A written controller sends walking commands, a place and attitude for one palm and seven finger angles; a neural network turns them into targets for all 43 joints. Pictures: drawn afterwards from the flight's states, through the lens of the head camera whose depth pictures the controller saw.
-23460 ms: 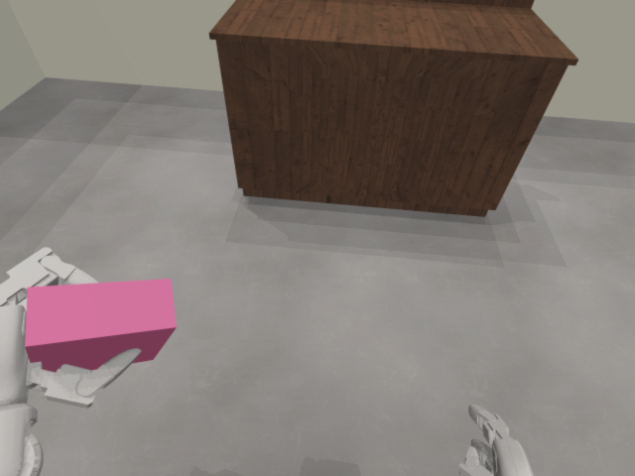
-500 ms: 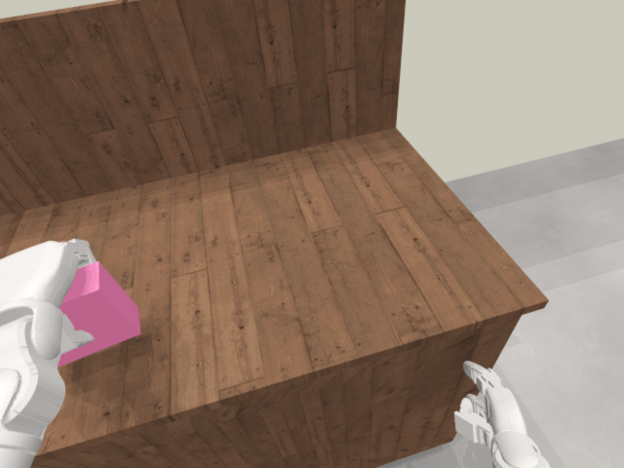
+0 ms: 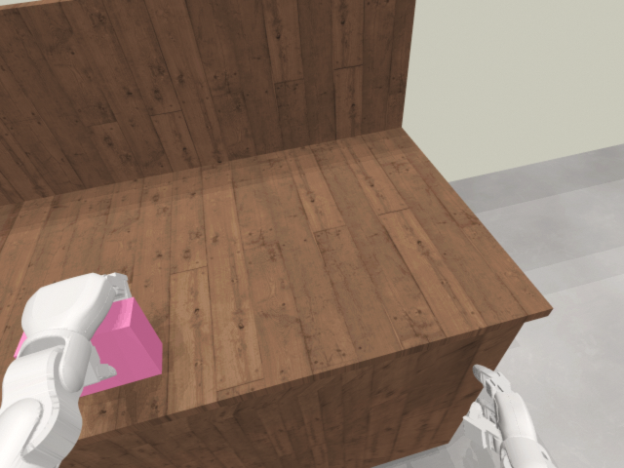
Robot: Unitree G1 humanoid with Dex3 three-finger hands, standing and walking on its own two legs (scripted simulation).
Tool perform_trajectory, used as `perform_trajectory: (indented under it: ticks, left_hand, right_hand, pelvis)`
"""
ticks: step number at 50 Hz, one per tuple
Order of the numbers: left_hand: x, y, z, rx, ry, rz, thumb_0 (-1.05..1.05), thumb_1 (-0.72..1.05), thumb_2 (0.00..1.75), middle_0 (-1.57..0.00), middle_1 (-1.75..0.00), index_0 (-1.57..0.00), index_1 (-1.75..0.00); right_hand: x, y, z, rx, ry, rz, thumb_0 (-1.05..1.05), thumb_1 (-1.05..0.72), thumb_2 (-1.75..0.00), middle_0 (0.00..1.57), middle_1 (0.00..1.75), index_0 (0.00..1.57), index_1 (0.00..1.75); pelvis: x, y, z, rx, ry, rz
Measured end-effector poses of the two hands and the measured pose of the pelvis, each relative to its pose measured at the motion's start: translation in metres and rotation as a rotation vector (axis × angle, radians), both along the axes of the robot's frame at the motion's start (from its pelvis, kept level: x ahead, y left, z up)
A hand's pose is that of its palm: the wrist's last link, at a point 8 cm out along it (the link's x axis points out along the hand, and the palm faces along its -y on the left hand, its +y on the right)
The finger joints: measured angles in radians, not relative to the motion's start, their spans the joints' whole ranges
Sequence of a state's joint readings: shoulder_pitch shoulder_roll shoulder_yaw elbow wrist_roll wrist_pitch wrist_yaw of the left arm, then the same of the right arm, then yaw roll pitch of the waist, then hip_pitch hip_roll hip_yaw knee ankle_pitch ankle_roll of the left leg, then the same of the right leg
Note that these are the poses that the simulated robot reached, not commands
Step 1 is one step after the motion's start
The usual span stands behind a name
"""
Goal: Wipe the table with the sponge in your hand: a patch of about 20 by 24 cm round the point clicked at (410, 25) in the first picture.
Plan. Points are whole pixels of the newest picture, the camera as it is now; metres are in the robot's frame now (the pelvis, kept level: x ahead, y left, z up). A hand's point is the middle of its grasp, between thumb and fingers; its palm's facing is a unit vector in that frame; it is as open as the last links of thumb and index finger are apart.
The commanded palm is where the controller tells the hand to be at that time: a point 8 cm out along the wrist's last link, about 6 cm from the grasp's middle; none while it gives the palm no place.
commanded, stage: lower the sponge onto the table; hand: left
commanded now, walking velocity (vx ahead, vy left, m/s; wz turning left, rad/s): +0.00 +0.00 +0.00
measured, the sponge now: (103, 357) +0.21 +0.32 +0.03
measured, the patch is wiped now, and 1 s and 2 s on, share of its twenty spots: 0.05 0.10 0.25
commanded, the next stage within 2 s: wipe forward along the first lane in 0.90 s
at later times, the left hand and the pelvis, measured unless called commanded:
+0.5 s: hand (98, 324) +0.23 +0.32 +0.08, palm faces -0.03 -0.03 -1.00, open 9.1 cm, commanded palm +0.20 +0.32 +0.13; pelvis +0.01 -0.01 +0.00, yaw -1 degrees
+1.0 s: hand (97, 323) +0.23 +0.33 +0.08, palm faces -0.02 -0.04 -1.00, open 9.2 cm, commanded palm +0.21 +0.32 +0.11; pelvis +0.01 +0.00 +0.00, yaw -1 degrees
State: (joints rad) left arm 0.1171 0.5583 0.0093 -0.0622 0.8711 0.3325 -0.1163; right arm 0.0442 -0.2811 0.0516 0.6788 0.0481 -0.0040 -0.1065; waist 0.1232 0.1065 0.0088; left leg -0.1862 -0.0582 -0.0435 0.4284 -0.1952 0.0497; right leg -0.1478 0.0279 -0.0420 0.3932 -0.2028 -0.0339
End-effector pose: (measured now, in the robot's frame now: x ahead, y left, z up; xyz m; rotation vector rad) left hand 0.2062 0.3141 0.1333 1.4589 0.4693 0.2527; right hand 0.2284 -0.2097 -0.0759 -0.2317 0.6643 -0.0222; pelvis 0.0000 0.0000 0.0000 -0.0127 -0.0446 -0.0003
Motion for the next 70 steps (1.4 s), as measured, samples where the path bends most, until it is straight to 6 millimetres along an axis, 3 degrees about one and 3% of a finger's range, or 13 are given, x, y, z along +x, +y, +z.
perform_trajectory:
  ticks: [4,10,14,19,25,48,57,70]
  left_hand:
    - [0.007,-0.016,0.011,0.063,-0.083,-0.148,-0.01,-0.43,1.03,-0.84,-1.43,-0.85,-1.44]
    - [0.014,0.006,0.031,0.099,-0.197,-0.033,-0.01,-0.43,1.03,-0.84,-1.43,-0.85,-1.43]
    - [0.011,0.019,0.022,0.074,-0.127,0.082,-0.01,-0.43,1.03,-0.83,-1.43,-0.84,-1.44]
    - [0.003,0.007,-0.002,0.029,-0.023,0.04,-0.01,-0.43,1.03,-0.83,-1.43,-0.84,-1.44]
    - [0.005,-0.003,0.004,0.072,-0.092,-0.075,-0.01,-0.43,1.04,-0.83,-1.43,-0.84,-1.44]
    - [0.009,0.005,-0.002,0.061,-0.094,-0.011,-0.01,-0.45,1.04,-0.84,-1.42,-0.85,-1.43]
    - [0.012,0.006,-0.002,0.069,-0.092,-0.007,-0.01,-0.45,1.04,-0.84,-1.41,-0.85,-1.42]
    - [0.041,0.018,-0.002,0.089,-0.041,0.022,0.0,-0.47,1.05,-0.86,-1.39,-0.87,-1.41]
  right_hand:
    - [-0.004,0.001,0.0,-0.027,0.007,0.009,0.01,-0.9,-0.9,0.2,0.3,0.21,0.3]
    - [-0.009,-0.004,-0.005,0.005,0.047,-0.011,0.01,-0.9,-0.9,0.2,0.3,0.21,0.3]
    - [-0.009,-0.012,-0.009,0.018,0.06,-0.025,0.01,-0.9,-0.9,0.21,0.3,0.21,0.3]
    - [-0.007,-0.018,-0.009,-0.006,0.048,-0.031,0.01,-0.9,-0.9,0.2,0.3,0.2,0.3]
    - [-0.005,-0.018,-0.006,-0.034,0.037,-0.025,0.01,-0.9,-0.9,0.2,0.3,0.2,0.3]
    - [-0.009,-0.011,-0.01,0.004,0.06,-0.032,0.01,-0.9,-0.9,0.2,0.3,0.2,0.3]
    - [-0.019,-0.019,-0.017,-0.006,0.091,-0.046,0.01,-0.9,-0.9,0.2,0.3,0.2,0.3]
    - [-0.045,-0.042,-0.028,-0.021,0.142,-0.095,0.01,-0.9,-0.9,0.2,0.3,0.2,0.3]
  pelvis:
    - [0.003,-0.004,0.0,0.0,-0.011,-0.007]
    - [0.005,-0.007,0.001,-0.001,-0.007,-0.025]
    - [0.006,-0.007,0.001,0.001,0.01,-0.02]
    - [0.009,-0.005,0.0,0.0,0.019,-0.01]
    - [0.011,-0.007,-0.001,-0.002,0.013,-0.009]
    - [0.008,-0.004,-0.002,-0.001,0.037,-0.015]
    - [0.005,-0.007,-0.003,-0.002,0.049,-0.01]
    - [-0.003,-0.017,-0.006,-0.002,0.079,-0.004]
